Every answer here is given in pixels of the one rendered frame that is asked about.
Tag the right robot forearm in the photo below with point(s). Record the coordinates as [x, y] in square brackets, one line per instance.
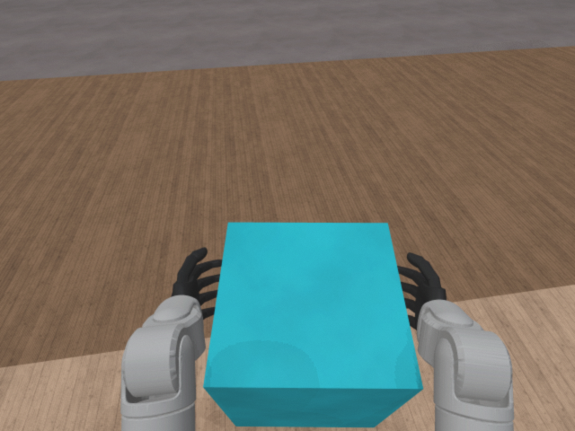
[473, 387]

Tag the left robot forearm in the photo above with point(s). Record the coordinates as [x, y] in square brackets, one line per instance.
[158, 379]

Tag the right robot hand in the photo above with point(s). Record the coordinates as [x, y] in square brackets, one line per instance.
[428, 289]

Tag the carton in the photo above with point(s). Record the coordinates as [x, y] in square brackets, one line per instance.
[310, 327]

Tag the left robot hand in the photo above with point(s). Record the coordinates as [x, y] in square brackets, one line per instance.
[188, 283]

